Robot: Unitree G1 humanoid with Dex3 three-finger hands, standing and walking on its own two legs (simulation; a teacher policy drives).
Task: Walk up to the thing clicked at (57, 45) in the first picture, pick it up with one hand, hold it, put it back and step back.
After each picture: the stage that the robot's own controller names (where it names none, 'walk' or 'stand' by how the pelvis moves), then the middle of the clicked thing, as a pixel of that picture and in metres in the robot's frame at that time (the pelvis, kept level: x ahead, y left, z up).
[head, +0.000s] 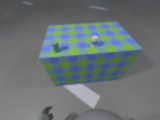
stand; (55, 47) +0.66 +0.40 -0.03
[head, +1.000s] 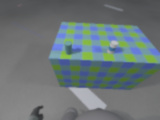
walk; (68, 48) +0.60 +0.22 -0.01
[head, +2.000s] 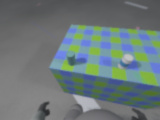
stand; (71, 58) +0.46 +0.20 +0.00
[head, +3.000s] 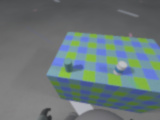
stand; (68, 65) +0.43 +0.21 -0.03
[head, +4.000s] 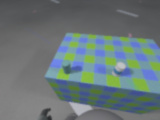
stand; (66, 67) +0.42 +0.22 -0.03
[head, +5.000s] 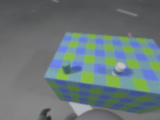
stand; (66, 67) +0.41 +0.22 -0.03
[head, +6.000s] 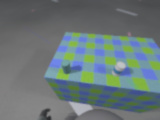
rise first; (66, 67) +0.41 +0.22 -0.03
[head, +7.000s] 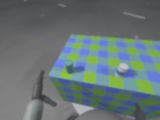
rise first; (69, 67) +0.42 +0.22 -0.03
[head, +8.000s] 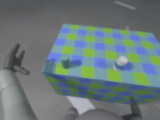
go down; (65, 61) +0.44 +0.20 -0.01
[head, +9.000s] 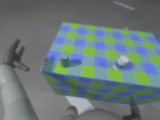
go down; (64, 60) +0.44 +0.20 +0.01
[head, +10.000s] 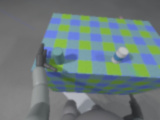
close in; (58, 56) +0.43 +0.21 +0.04
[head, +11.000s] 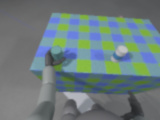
close; (57, 55) +0.44 +0.21 +0.05
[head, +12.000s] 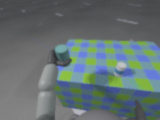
lift; (63, 56) +0.32 +0.18 +0.23
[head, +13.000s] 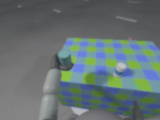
hold; (65, 60) +0.33 +0.17 +0.18
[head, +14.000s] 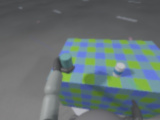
hold; (67, 63) +0.33 +0.17 +0.16
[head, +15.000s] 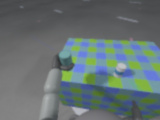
hold; (66, 61) +0.33 +0.17 +0.18
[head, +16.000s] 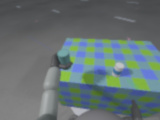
crouch; (64, 60) +0.35 +0.18 +0.17
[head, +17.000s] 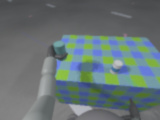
lower; (60, 51) +0.42 +0.21 +0.17
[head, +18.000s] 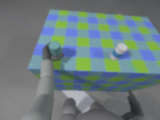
lower; (56, 51) +0.46 +0.22 +0.06
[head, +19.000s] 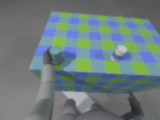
lower; (56, 55) +0.43 +0.22 +0.05
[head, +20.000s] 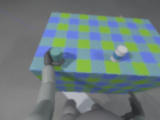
lower; (57, 56) +0.43 +0.21 +0.05
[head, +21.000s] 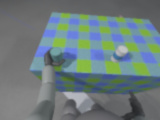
lower; (57, 56) +0.42 +0.21 +0.05
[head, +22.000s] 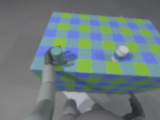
open; (58, 56) +0.43 +0.21 +0.05
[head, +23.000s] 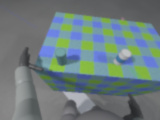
sink last; (61, 57) +0.42 +0.20 +0.04
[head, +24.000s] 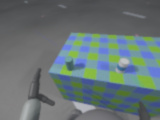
sink last; (69, 63) +0.44 +0.23 +0.01
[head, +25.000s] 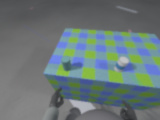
stand; (66, 63) +0.42 +0.21 +0.01
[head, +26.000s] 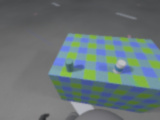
stand; (69, 65) +0.45 +0.20 -0.03
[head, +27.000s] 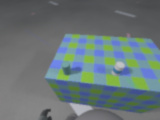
stand; (66, 68) +0.41 +0.22 -0.03
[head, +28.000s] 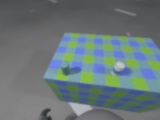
stand; (65, 68) +0.40 +0.22 -0.03
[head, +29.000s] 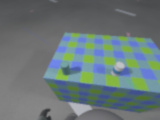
stand; (65, 68) +0.40 +0.22 -0.03
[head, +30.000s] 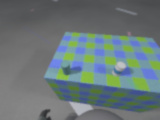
stand; (66, 68) +0.40 +0.22 -0.03
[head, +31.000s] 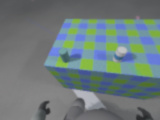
walk; (64, 55) +0.47 +0.25 +0.00
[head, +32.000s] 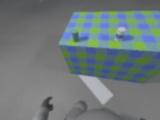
walk; (75, 36) +0.74 +0.21 -0.01
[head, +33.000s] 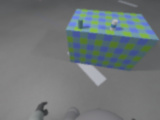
stand; (80, 23) +1.05 +0.20 -0.01
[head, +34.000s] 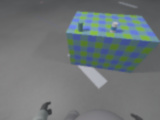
stand; (80, 26) +1.03 +0.20 -0.02
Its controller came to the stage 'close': yes
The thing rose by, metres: 0.24
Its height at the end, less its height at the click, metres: +0.00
